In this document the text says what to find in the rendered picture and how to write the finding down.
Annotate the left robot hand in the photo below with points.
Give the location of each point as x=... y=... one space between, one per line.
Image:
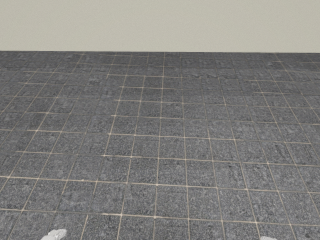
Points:
x=55 y=234

